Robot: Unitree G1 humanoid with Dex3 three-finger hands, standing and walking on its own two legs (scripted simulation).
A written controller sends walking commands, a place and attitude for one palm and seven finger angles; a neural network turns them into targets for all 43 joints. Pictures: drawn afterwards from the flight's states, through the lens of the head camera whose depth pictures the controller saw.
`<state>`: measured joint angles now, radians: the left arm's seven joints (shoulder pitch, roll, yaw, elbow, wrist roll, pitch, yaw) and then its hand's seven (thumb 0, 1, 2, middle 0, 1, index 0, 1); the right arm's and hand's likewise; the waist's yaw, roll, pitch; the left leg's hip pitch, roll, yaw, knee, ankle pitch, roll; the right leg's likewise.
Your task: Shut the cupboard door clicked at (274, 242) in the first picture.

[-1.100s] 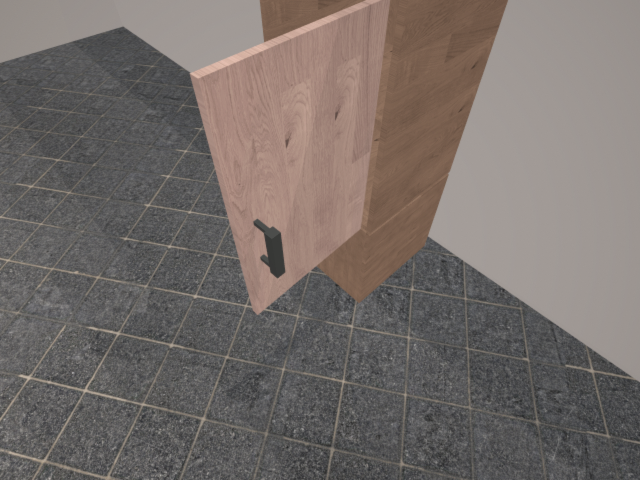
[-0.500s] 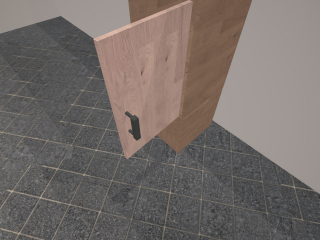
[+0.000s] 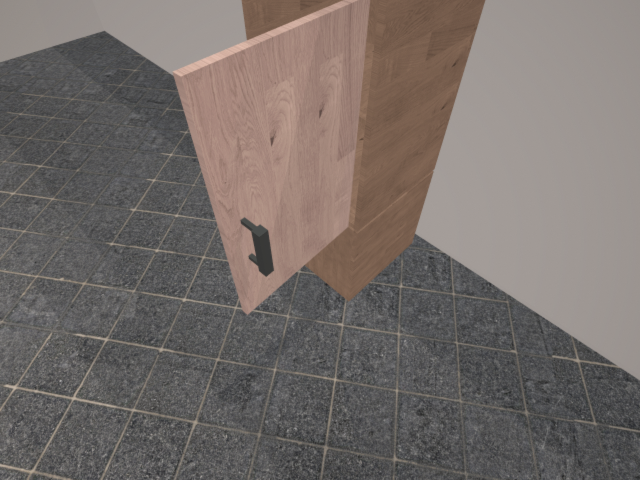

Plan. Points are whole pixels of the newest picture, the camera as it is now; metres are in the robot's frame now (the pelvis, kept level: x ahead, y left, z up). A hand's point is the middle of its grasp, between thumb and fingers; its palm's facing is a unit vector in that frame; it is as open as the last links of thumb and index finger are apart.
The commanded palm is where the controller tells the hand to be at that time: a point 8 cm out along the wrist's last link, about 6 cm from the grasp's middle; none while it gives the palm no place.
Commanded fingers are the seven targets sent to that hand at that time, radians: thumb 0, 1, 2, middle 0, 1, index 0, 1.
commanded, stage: walk to a spot facing it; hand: left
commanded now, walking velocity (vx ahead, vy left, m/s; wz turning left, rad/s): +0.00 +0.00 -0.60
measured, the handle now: (256, 246) +0.53 +0.16 -0.11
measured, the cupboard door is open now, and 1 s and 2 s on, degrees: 93 93 93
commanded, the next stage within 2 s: none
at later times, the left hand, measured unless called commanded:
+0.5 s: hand out of the picture +0.04 +0.16 -0.17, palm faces -0.19 -0.95 -0.25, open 7.4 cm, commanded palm none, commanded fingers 0.00 0.90 0.90 -0.20 -0.30 -0.20 -0.30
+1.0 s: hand (251, 468) +0.17 +0.12 -0.18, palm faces -0.52 -0.80 -0.31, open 7.4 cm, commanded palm none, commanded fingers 0.00 0.90 0.90 -0.20 -0.30 -0.20 -0.30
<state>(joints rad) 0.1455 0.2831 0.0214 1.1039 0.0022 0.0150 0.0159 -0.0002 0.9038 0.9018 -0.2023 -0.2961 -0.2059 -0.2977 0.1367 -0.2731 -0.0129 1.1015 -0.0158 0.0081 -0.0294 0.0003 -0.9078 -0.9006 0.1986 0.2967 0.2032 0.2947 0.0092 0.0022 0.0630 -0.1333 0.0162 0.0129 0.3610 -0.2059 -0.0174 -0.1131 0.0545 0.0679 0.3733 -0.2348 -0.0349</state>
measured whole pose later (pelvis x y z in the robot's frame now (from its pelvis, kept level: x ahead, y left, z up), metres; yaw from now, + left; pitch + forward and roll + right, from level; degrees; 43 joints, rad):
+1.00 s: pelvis -0.05 -0.03 -0.03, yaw -34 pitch +0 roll -1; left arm 0.15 0.29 0.08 0.87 0.02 0.04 -0.02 0.00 0.91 0.90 -0.20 -0.30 -0.20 -0.30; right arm 0.17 -0.27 -0.05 0.89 -0.01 0.05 -0.02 0.00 -0.91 -0.90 0.20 0.30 0.21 0.29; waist 0.01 0.02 0.13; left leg -0.40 0.11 0.01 0.97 -0.55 -0.07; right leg -0.38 0.01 0.03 0.68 -0.31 0.00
